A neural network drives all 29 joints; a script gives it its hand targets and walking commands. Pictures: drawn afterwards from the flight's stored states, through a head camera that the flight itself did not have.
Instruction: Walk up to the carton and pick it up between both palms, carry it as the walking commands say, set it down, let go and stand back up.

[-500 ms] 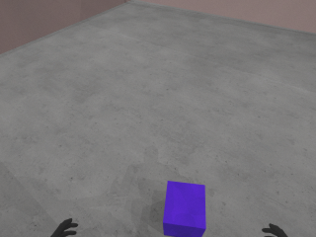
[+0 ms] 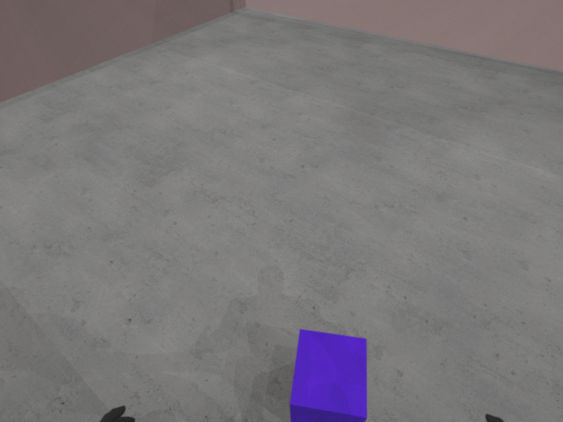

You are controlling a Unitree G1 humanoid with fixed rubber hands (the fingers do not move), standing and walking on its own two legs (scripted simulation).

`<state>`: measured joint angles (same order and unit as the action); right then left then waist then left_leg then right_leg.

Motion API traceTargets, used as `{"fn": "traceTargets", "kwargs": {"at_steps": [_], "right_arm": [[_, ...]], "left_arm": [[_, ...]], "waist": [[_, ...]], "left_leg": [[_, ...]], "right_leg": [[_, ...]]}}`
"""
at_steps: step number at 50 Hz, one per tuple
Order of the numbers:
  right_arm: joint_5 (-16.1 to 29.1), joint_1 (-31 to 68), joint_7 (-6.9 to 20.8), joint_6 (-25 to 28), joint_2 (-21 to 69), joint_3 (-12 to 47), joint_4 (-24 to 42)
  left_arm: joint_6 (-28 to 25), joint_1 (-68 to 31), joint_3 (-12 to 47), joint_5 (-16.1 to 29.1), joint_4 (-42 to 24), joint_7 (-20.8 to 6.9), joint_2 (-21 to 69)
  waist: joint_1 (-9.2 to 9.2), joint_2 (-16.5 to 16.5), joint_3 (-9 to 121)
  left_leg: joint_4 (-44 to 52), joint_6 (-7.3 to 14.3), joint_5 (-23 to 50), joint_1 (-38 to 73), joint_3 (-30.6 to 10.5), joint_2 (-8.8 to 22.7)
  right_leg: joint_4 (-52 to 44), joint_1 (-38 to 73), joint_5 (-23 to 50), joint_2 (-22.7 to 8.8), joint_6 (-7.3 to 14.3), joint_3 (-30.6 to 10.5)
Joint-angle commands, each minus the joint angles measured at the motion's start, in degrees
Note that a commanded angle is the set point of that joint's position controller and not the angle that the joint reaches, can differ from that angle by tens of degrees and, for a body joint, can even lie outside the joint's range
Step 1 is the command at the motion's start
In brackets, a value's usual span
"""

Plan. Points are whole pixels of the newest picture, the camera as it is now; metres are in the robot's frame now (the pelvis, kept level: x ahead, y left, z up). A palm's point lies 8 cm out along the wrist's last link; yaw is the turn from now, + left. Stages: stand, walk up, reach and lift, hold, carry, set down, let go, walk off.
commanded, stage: stand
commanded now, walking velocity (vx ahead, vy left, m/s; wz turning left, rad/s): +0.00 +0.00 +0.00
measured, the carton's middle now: (327, 384) +0.40 -0.08 -0.65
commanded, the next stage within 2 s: none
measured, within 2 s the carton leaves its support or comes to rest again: neither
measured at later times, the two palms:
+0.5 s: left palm out of the picture +0.08 +0.31 -0.09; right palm out of the picture +0.08 -0.30 -0.10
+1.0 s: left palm out of the picture +0.07 +0.31 -0.09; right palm out of the picture +0.06 -0.31 -0.10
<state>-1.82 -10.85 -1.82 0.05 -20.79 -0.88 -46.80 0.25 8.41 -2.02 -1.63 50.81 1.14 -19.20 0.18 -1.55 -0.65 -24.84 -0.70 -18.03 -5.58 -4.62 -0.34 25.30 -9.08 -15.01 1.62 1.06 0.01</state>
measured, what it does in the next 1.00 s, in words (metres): stands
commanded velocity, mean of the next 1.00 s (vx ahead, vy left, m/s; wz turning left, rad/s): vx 0.00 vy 0.00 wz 0.00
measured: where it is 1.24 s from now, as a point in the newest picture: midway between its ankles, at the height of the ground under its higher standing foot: outside the picture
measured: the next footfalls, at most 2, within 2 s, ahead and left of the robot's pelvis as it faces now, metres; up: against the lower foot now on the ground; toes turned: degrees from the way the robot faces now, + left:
none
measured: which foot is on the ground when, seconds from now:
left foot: down 0.00-1.00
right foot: down 0.00-1.00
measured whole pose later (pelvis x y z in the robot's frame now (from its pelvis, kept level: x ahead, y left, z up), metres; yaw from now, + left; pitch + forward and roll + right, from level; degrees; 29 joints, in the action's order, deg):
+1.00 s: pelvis -0.03 +0.00 +0.01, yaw +0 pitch -3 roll +0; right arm -1.1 -9.0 -1.0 0.7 -22.5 0.2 -56.6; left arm -0.6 6.4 -0.9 -0.9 59.6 0.3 -21.7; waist 0.3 -0.9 -1.8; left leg -20.1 -0.6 -13.4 -4.0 -4.5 -0.6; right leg 20.6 -7.5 -10.5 1.1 0.9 -0.2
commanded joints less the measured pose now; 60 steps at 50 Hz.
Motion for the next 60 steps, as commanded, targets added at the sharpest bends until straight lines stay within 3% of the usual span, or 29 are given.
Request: {"fn": "traceTargets", "kwargs": {"at_steps": [1, 25, 60], "right_arm": [[0.0, 1.2, -0.2, 0.8, -8.5, -1.8, 2.2], [0.4, 2.3, 0.3, 1.2, -10.2, -1.0, -4.2], [0.9, 3.7, 0.7, 1.2, -11.4, -0.6, -8.3]], "left_arm": [[-0.7, -1.8, -2.0, 0.1, -2.3, 0.1, -9.4], [-1.1, -3.0, -1.1, 0.5, 3.3, -0.4, -11.3], [-1.4, -4.5, -0.4, 0.9, 7.3, -0.6, -12.9]], "waist": [[0.06, 1.0, 2.3], [0.16, 1.1, 0.1], [0.13, 1.3, 0.3]], "left_leg": [[3.2, 0.9, 18.1, -2.9, -3.2, 5.0], [7.2, 1.6, 11.6, -3.5, -4.3, 5.5], [8.4, 1.8, 12.4, -2.4, -4.1, 6.0]], "right_leg": [[-3.1, 4.2, 17.6, -6.4, 0.1, -5.6], [-6.7, 4.0, 11.1, -7.1, 0.3, -6.5], [-7.8, 4.7, 12.4, -7.9, 0.8, -7.0]]}}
